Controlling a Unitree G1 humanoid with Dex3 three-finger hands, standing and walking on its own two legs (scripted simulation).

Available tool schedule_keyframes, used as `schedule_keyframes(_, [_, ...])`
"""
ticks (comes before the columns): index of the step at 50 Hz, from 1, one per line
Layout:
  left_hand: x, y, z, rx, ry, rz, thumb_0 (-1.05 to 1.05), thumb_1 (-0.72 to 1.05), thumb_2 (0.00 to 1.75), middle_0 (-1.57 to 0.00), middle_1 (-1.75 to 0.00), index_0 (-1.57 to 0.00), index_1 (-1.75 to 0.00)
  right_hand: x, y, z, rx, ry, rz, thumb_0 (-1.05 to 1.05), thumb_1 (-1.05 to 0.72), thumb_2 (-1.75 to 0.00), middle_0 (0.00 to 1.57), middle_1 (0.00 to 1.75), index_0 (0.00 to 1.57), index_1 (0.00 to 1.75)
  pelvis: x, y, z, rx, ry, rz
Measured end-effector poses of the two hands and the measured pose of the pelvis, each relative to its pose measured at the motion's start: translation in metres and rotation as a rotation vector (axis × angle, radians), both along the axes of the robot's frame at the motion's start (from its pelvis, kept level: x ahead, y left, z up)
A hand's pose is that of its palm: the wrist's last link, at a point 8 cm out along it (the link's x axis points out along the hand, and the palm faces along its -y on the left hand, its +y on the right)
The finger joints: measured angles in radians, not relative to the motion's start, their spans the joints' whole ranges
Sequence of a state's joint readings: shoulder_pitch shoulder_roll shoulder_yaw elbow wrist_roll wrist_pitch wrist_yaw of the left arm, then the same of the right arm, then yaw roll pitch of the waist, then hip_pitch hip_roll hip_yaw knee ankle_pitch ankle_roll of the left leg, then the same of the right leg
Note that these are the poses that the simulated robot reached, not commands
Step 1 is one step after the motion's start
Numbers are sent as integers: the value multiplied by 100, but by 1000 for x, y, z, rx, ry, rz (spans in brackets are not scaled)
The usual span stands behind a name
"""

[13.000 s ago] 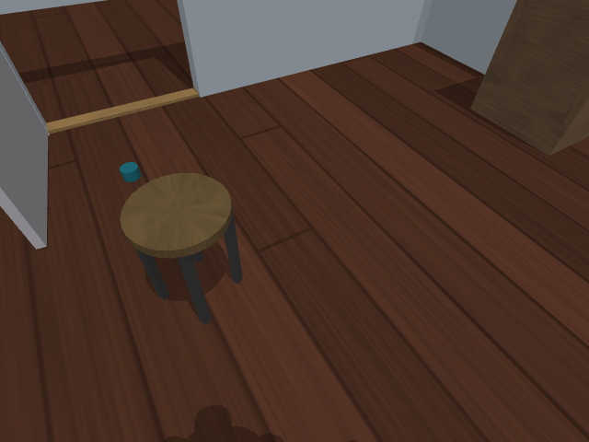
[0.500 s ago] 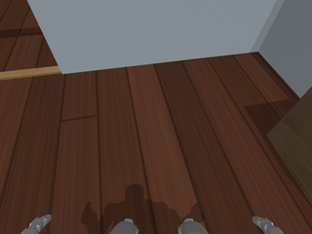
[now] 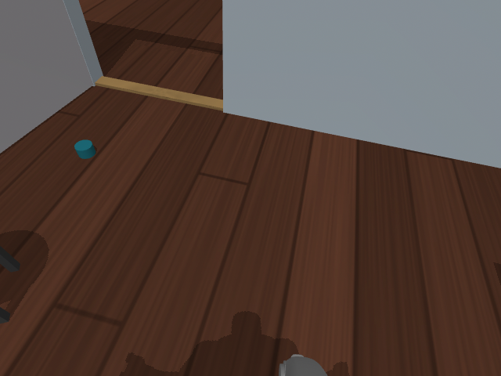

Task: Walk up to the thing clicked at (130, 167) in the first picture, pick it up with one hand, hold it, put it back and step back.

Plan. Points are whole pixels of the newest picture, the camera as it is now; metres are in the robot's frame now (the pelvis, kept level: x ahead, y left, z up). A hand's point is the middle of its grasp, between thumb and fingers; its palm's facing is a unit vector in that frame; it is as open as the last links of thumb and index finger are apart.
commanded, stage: walk up
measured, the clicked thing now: (85, 149) +1.35 +0.79 -0.71
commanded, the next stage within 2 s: stand in 1.44 s
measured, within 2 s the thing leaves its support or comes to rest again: neither
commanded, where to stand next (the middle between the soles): +0.11 +0.01 m, yaw +23 degrees
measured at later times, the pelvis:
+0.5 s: pelvis +0.03 +0.02 +0.00, yaw +16 degrees
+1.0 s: pelvis +0.04 +0.01 +0.01, yaw +24 degrees
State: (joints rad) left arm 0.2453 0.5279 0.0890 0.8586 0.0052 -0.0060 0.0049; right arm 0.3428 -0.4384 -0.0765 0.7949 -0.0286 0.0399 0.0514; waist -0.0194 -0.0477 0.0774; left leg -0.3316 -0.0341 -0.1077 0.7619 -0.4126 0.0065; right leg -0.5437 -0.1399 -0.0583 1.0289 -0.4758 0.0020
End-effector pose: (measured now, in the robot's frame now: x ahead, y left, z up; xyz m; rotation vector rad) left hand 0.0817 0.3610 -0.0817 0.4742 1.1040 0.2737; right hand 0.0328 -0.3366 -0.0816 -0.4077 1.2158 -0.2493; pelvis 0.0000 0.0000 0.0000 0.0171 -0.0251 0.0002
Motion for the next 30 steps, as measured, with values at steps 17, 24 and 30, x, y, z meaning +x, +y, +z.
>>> schedule_keyframes(17, [-83, -52, 2, -118, 24, 246, 1, 90, 90, -20, -30, -21, -30, 154, 36, -4, 44, -76, 317, 1, -90, -90, 21, 30, 21, 30, 21, -5, 15, 5, -9, 224])
schedule_keyframes(24, [-108, -14, -18, -113, 66, 359, 1, 90, 90, -20, -30, -21, -30, 193, 69, -1, -6, -116, 383, 1, -90, -90, 20, 30, 21, 30, 32, 19, 1, 15, -1, 276])
schedule_keyframes(30, [-101, -7, -25, -130, 55, 418, 1, 91, 90, -20, -30, -21, -30, 209, 95, 1, -2, -127, 426, 1, -90, -90, 21, 30, 21, 30, 40, 26, 2, -14, -1, 333])
